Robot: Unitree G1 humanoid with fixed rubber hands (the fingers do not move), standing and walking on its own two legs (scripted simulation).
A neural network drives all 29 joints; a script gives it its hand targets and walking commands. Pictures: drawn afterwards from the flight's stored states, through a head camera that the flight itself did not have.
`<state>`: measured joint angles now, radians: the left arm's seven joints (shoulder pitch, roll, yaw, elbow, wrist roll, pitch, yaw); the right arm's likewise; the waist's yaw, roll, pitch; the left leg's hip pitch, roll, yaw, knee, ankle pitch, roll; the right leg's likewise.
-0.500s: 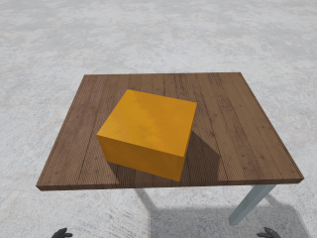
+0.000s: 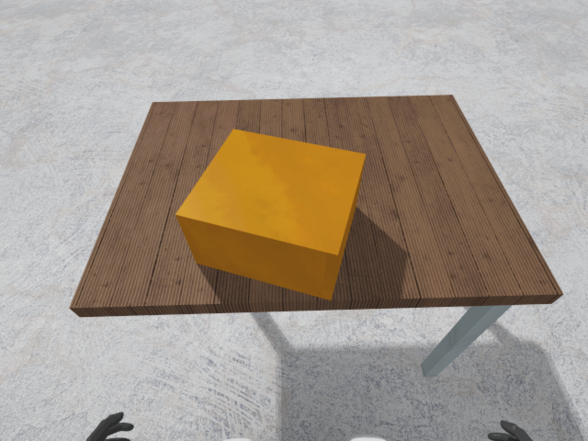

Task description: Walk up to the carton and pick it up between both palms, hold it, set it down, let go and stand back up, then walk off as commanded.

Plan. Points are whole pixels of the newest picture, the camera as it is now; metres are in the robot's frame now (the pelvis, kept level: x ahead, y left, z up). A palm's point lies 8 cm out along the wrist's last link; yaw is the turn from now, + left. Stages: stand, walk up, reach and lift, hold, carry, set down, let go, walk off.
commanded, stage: walk off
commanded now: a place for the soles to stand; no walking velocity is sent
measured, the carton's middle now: (279, 209) +0.51 +0.03 -0.05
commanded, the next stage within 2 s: none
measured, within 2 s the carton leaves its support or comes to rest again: neither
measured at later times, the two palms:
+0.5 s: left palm out of the picture -0.06 +0.37 -0.12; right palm out of the picture -0.05 -0.24 -0.09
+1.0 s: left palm out of the picture -0.29 +0.32 -0.07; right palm out of the picture -0.24 -0.31 -0.12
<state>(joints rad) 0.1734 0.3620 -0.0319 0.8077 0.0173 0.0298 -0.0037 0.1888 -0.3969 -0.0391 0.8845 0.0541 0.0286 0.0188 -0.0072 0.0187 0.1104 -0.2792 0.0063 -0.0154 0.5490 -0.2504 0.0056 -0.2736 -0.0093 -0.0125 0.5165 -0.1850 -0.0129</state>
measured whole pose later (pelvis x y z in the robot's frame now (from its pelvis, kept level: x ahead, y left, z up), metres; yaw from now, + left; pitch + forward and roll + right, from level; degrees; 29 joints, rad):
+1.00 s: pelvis -0.33 +0.00 +0.00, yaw +1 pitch -4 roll +2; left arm 0.30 0.39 0.02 0.81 0.03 0.05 0.00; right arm 0.20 -0.43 -0.06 0.83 0.05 0.08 -0.01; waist -0.01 0.05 0.12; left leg -0.52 -0.10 -0.12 1.05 -0.35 0.01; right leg -0.25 0.03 0.05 0.62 -0.37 -0.04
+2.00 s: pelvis -0.32 +0.00 +0.01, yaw +2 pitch -2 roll +2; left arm 0.45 0.41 0.03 0.81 0.04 -0.06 -0.02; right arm 0.26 -0.46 -0.08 0.83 0.05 0.00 0.05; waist -0.01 0.07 0.04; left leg -0.46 -0.05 -0.07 0.80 -0.25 0.05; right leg -0.02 -0.03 0.06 0.43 -0.38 -0.01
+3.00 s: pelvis -0.29 +0.02 +0.00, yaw +2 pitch -1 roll +1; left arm 0.20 0.40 0.03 0.81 0.02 0.02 0.00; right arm 0.18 -0.39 -0.06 0.83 0.05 0.00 -0.01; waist -0.01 -0.01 0.09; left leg -0.29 0.01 -0.06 0.60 -0.41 -0.01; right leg -0.26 0.03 0.06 0.59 -0.29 -0.02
